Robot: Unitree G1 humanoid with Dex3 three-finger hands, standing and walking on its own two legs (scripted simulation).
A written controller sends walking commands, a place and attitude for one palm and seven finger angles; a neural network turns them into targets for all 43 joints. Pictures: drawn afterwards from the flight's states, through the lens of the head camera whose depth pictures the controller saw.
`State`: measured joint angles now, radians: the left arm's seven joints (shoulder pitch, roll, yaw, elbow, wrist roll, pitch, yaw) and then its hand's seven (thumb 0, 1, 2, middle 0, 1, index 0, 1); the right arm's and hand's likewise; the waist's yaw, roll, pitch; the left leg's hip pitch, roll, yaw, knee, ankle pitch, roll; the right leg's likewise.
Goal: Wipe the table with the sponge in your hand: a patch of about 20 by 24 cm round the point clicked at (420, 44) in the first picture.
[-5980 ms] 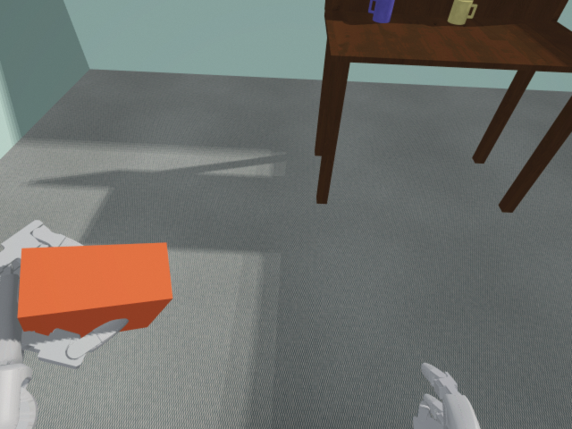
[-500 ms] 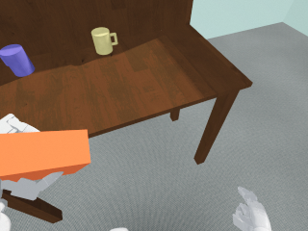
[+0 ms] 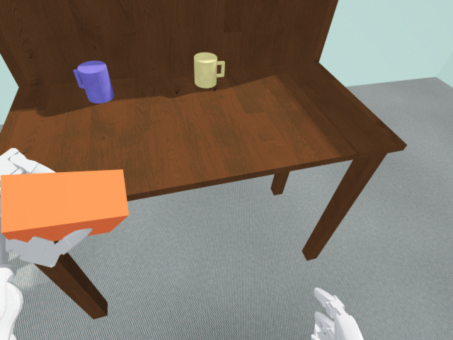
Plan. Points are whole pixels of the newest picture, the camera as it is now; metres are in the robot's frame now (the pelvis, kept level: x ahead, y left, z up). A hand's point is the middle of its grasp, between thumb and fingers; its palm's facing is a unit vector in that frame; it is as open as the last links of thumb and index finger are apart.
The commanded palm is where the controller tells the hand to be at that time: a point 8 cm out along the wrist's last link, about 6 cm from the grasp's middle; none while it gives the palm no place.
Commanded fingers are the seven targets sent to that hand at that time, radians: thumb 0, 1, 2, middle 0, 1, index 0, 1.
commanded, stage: come to a stop and stand still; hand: left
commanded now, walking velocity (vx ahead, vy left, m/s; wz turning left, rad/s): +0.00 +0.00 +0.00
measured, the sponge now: (84, 208) +0.23 +0.23 +0.16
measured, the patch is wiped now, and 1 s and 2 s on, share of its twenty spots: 0.00 0.00 0.00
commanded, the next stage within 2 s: look again from close up in 0.34 s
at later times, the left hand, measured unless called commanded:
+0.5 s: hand (54, 216) +0.21 +0.26 +0.17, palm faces +0.48 -0.81 -0.34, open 9.7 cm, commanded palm +0.15 +0.28 +0.18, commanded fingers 0.00 0.10 1.30 -1.20 -1.60 -1.20 -1.60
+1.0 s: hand (90, 184) +0.27 +0.24 +0.16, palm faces +0.45 -0.81 -0.38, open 9.7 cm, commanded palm +0.22 +0.27 +0.18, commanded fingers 0.00 0.10 1.30 -1.20 -1.60 -1.20 -1.60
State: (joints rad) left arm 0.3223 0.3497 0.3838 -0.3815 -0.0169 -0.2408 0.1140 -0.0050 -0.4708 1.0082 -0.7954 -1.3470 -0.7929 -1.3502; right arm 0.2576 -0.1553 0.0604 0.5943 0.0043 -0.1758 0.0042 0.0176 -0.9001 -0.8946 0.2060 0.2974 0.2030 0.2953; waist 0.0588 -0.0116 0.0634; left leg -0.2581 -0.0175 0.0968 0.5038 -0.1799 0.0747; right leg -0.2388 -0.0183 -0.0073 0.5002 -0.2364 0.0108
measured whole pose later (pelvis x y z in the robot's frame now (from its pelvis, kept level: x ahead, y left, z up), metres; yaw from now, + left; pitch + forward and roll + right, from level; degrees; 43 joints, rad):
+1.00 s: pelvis +0.07 -0.02 +0.01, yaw +2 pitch +0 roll +0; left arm 0.44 0.36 0.35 -0.43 -0.04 -0.19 0.12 0.00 -0.47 1.01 -0.79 -1.35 -0.79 -1.36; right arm 0.20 -0.21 0.02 0.58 0.00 -0.11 -0.04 0.02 -0.90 -0.89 0.20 0.30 0.20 0.30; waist 0.03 -0.01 0.01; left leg -0.23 -0.01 0.07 0.46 -0.24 0.04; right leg -0.19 0.04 0.06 0.45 -0.25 -0.01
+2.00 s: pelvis +0.17 -0.02 +0.00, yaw -7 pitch -3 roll +0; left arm 0.36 0.43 0.37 -0.47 -0.01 -0.21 0.12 0.00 -0.47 1.02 -0.79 -1.36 -0.79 -1.36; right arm 0.21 -0.24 -0.03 0.60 0.01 -0.13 -0.07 0.02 -0.91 -0.90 0.20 0.30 0.20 0.29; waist 0.05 -0.02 0.08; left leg -0.27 0.02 -0.01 0.56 -0.25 0.00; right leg -0.31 0.02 -0.08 0.51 -0.16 -0.05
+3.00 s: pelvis +0.20 +0.03 +0.01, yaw -10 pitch +0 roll -1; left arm 0.42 0.35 0.35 -0.47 -0.04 -0.19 0.11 0.00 -0.47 1.02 -0.79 -1.36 -0.79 -1.36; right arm 0.17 -0.21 0.02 0.57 0.02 -0.13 -0.02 0.02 -0.90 -0.89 0.20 0.30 0.20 0.29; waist 0.02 -0.02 0.05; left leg -0.23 -0.03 0.04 0.45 -0.21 0.06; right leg -0.16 0.03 -0.02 0.39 -0.23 -0.01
